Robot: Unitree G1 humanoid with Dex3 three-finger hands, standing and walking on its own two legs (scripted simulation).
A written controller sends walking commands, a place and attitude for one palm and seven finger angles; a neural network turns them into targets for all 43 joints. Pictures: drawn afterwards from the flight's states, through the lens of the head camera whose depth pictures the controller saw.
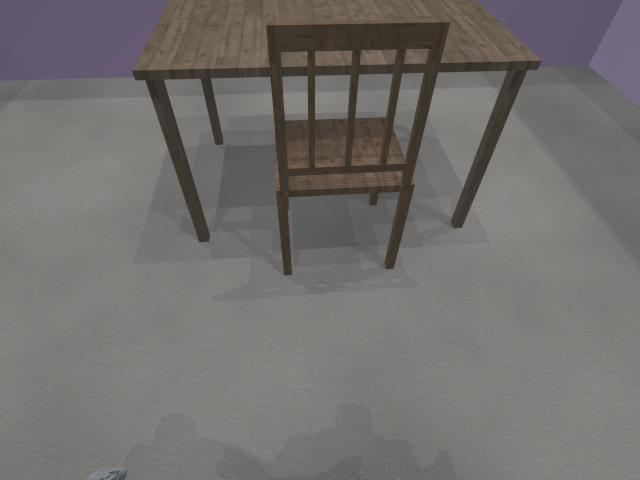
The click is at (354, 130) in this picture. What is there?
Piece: chair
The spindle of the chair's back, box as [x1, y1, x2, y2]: [344, 50, 360, 166]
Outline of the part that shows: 360,50 352,51 344,160 345,166 350,165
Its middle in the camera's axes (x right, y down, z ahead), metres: +0.08 -0.34 +1.04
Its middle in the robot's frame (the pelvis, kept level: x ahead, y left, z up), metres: +1.01 -0.03 -0.07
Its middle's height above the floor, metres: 0.70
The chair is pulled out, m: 0.00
